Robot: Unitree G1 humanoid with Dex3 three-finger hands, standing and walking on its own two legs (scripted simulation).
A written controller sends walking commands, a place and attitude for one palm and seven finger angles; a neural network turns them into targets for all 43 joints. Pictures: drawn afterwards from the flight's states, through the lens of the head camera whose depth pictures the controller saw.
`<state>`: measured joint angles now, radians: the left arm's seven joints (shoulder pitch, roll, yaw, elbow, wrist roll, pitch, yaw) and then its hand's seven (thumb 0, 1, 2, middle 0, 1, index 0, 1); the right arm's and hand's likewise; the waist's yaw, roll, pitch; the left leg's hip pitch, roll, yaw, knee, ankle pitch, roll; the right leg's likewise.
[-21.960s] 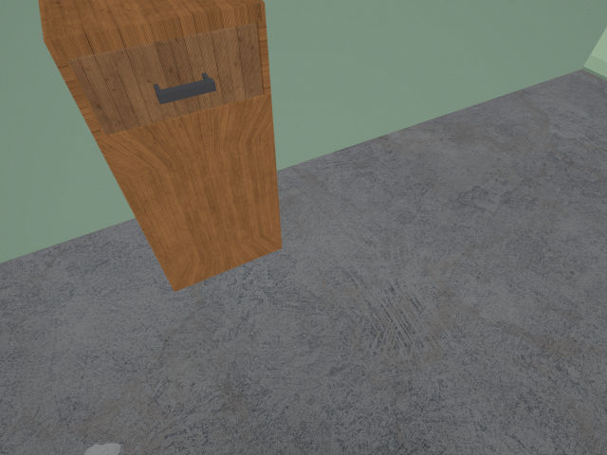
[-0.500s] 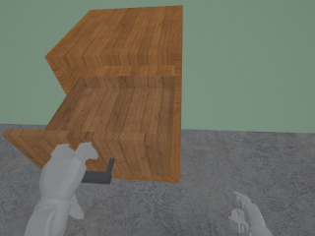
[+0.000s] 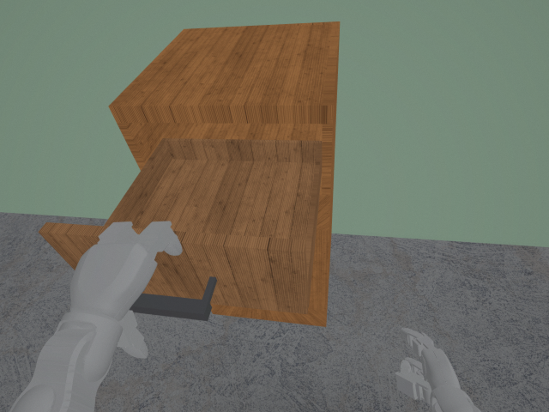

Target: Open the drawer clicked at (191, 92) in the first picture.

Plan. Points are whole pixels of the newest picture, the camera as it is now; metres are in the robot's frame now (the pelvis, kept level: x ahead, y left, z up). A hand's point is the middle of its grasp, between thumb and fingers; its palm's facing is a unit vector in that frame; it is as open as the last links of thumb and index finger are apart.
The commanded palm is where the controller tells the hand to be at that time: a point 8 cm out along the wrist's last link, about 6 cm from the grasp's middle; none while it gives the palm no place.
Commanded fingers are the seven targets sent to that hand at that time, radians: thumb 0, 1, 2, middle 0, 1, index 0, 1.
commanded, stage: lift the hand off the handle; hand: left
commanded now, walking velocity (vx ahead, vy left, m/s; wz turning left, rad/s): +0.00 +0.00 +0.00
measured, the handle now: (172, 293) +0.26 +0.22 +0.03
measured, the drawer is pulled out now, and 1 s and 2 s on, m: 0.30 0.30 0.30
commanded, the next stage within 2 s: draw the hand back to the body in 0.42 s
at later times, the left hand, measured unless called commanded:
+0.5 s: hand (138, 254) +0.24 +0.21 +0.17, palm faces +0.13 -0.08 -0.99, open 13.8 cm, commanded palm +0.19 +0.21 +0.23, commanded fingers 0.00 -0.50 0.30 -0.30 -1.20 -0.30 -1.20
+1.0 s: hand (110, 273) +0.21 +0.23 +0.16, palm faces +0.12 -0.05 -0.99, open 13.8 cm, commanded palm +0.16 +0.24 +0.22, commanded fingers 0.00 -0.50 0.30 -0.30 -1.20 -0.30 -1.20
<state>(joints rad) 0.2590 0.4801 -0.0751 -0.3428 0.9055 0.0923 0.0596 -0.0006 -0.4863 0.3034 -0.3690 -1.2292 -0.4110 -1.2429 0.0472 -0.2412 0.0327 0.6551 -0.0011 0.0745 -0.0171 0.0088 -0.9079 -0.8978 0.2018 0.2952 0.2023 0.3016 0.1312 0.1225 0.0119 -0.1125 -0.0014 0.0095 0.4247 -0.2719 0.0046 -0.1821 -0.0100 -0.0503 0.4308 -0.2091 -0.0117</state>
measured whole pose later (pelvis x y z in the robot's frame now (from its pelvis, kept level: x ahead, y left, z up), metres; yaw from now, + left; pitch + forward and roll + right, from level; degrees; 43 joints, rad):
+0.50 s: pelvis -0.01 -0.01 +0.00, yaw -1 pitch -3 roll +1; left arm 0.14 0.54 -0.01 -0.43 0.81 0.19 -0.10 0.00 -0.49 0.30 -0.32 -1.21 -0.32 -1.20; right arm 0.03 -0.27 0.06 0.63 0.04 0.12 0.02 0.01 -0.91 -0.90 0.20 0.30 0.20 0.30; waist 0.10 0.15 0.01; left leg -0.10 0.00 0.02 0.40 -0.24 -0.01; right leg -0.18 0.00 -0.04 0.43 -0.19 -0.02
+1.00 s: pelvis -0.01 -0.01 +0.00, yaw +0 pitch -3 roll +0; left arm 0.27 0.59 0.10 -0.45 0.76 0.10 -0.06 0.00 -0.49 0.30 -0.32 -1.20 -0.32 -1.20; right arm 0.06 -0.27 0.05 0.62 0.03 0.06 0.00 0.01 -0.91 -0.90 0.20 0.30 0.20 0.30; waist 0.11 0.14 0.02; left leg -0.12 0.01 0.01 0.43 -0.26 -0.01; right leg -0.19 0.00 -0.05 0.45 -0.20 -0.02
